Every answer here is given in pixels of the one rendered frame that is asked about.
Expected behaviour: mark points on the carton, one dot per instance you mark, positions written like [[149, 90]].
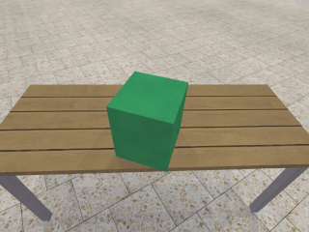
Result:
[[145, 119]]

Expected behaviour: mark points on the table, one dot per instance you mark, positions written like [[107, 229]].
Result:
[[57, 129]]

